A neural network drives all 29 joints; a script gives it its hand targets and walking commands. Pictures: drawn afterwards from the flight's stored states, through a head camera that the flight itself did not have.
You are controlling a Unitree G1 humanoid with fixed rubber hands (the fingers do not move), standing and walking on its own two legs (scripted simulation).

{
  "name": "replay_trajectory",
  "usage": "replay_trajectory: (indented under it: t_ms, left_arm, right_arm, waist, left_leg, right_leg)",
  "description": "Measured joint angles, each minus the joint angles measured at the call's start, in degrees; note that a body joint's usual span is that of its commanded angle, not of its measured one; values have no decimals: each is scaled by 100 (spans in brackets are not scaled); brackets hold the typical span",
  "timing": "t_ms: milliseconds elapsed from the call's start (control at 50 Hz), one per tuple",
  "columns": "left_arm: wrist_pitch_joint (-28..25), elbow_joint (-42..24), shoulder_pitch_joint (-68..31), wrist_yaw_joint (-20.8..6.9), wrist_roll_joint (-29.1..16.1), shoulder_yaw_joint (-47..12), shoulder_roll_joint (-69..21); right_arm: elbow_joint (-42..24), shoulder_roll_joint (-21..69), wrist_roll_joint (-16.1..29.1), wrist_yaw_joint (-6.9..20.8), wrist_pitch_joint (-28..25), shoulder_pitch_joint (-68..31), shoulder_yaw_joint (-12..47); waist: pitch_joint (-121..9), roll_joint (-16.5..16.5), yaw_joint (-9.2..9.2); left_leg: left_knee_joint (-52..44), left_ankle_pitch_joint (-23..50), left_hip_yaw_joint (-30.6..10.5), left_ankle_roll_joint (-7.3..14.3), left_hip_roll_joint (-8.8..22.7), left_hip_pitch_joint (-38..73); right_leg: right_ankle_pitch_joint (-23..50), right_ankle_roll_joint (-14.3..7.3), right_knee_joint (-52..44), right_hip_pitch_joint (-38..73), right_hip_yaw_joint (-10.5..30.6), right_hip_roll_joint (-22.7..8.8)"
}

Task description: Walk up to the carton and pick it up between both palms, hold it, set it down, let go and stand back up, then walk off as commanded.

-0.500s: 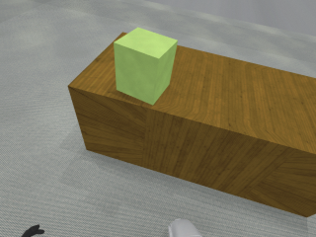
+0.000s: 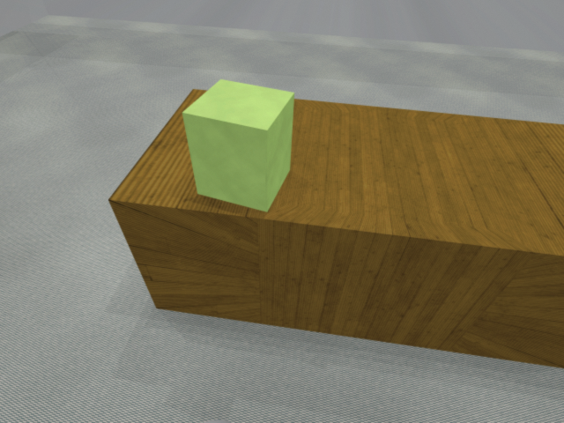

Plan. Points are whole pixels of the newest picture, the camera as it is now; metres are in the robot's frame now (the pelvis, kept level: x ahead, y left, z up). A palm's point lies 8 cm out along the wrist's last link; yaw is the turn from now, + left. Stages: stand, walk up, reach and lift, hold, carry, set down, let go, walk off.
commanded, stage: walk up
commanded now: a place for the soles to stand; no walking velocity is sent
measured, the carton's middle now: (243, 145) +0.81 +0.07 -0.04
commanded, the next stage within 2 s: none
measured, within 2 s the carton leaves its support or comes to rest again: neither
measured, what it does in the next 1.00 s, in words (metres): steps to the left: left foot, then right foot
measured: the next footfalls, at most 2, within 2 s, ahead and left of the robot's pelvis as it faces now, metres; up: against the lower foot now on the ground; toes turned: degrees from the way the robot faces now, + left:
left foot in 0.14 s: +0.07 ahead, +0.17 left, +0.00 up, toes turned +2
right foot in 0.48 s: +0.16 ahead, -0.06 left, +0.00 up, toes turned -4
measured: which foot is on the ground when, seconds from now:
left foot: up 0.00-0.12, down 0.14-0.52, up 0.54-0.94, down 0.96-1.00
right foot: down 0.00-0.14, up 0.16-0.46, down 0.48-0.96, up 0.98-1.00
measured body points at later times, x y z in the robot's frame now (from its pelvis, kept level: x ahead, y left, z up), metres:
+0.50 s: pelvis +0.03 +0.05 -0.01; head +0.05 +0.05 +0.44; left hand +0.17 +0.37 -0.10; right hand +0.02 -0.27 -0.12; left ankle +0.03 +0.17 -0.71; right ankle +0.12 -0.06 -0.71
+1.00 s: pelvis +0.10 +0.14 -0.02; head +0.09 +0.13 +0.43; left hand +0.20 +0.47 -0.10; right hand +0.11 -0.21 -0.12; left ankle +0.17 +0.22 -0.71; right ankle +0.12 -0.05 -0.69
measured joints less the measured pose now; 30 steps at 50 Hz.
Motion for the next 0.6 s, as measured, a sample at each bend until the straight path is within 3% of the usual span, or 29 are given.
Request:
replay_trajectory:
  t_ms: [60, 120, 140, 180, 260, 360, 480, 500, 540, 600]
  left_arm:
    - [-39, -3, 0, -45, 98, -2, -2]
    - [-63, -3, -202, -128, 225, -2, -2]
    - [-47, 3, -281, -142, 250, 0, 4]
    - [94, 13, -366, -151, 204, 1, 4]
    - [129, 3, -438, -257, 158, 0, -5]
    - [20, 5, -335, -323, 83, -1, -2]
    - [-110, -3, -190, -340, 73, -1, 1]
    - [-183, -2, -199, -340, 72, -1, -7]
    - [-354, 3, -196, -324, 91, 1, -8]
    - [-372, 10, 61, -313, 82, 0, -7]
  right_arm:
    - [-2, -200, 0, 103, 25, 0, 0]
    - [-4, -329, 0, 131, 32, 9, 0]
    - [-3, -373, 1, 129, 2, 20, -4]
    - [6, -340, 0, 84, -45, 32, -6]
    - [129, -128, 0, -24, -43, 205, -2]
    - [134, -24, 0, -28, -117, 245, -3]
    - [135, -31, 0, -28, -148, 245, -2]
    - [137, -36, 0, -31, -147, 245, -3]
    - [140, -22, 0, -43, -147, 245, -3]
    - [139, -21, -1, -44, -119, 243, -4]
  waist:
    - [-69, 102, -5]
    - [-83, 153, -10]
    - [-68, 146, -12]
    - [81, -22, -11]
    - [14, -69, -83]
    - [-132, -75, -80]
    - [-213, -77, -77]
    - [-196, -42, -80]
    - [-78, 44, -77]
    - [-117, 86, -25]
  left_leg:
    - [-589, 1, -233, 120, 226, -6]
    - [-1934, -4, -242, 264, 342, 141]
    - [-2376, 92, -231, 224, 334, 218]
    - [-2199, 205, -6, 40, 252, 216]
    - [-2319, 188, 113, 44, 248, 297]
    - [-2557, 269, 233, 129, 244, 326]
    - [-2546, 64, 513, 89, 241, 324]
    - [-2501, 19, 505, 68, 256, 327]
    - [-2094, -10, 390, 108, 288, 323]
    - [-1052, -48, 247, 132, 245, 201]
  right_leg:
    - [1, 0, -27, -61, 10, -63]
    - [5, 0, 53, -328, 15, -125]
    - [-244, -1, 313, -523, 69, -138]
    - [-816, -2, 1418, -924, 424, -58]
    - [-848, 0, 2631, -1344, 574, 189]
    - [-854, 1, 2254, -1309, 578, 187]
    - [-859, 1, 662, -1080, 407, 187]
    - [-426, 1, 424, -1009, 364, 186]
    - [51, 23, 457, -855, 255, 194]
    - [-246, 33, 485, -486, 249, 192]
